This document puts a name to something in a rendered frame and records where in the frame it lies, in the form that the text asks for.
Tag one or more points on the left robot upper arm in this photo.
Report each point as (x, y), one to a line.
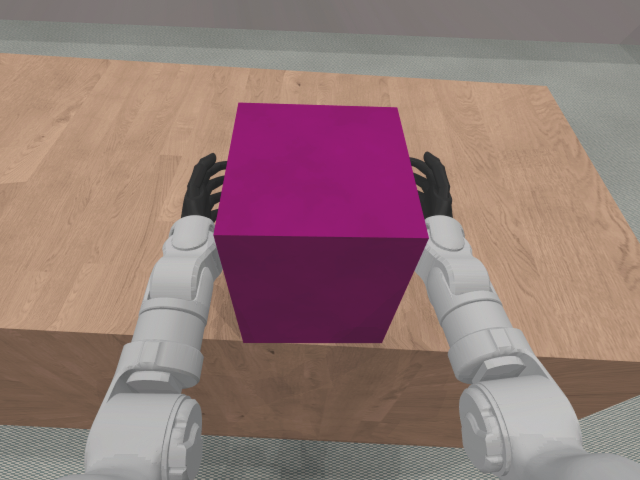
(143, 436)

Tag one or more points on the left robot hand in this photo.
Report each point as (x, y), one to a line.
(197, 200)

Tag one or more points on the pedestal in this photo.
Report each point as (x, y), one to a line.
(95, 159)

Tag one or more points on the right robot hand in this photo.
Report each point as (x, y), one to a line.
(436, 199)

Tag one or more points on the right robot upper arm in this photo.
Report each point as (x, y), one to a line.
(522, 428)

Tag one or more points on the carton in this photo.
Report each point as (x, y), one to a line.
(319, 227)

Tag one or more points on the right robot forearm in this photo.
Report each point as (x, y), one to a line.
(483, 344)

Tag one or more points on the left robot forearm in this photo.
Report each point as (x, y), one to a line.
(164, 355)

